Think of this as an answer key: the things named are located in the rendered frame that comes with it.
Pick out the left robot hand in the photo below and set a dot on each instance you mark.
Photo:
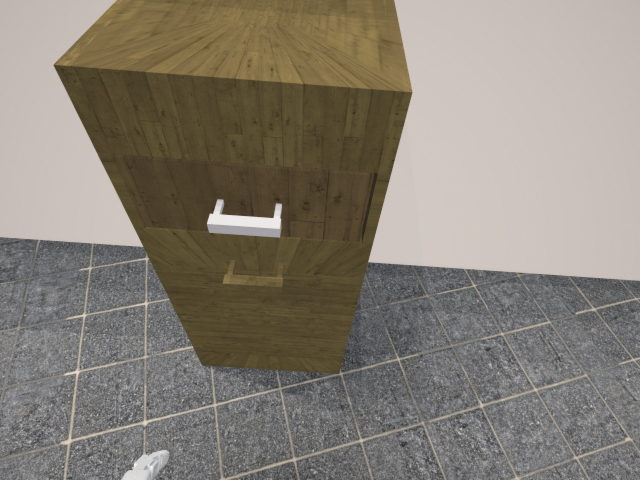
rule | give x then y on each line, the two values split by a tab
146	467

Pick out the handle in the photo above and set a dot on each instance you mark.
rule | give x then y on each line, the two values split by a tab
253	283
244	225

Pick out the drawer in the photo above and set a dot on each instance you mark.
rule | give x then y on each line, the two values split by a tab
181	194

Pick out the cabinet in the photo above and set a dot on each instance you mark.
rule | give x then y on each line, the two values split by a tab
320	84

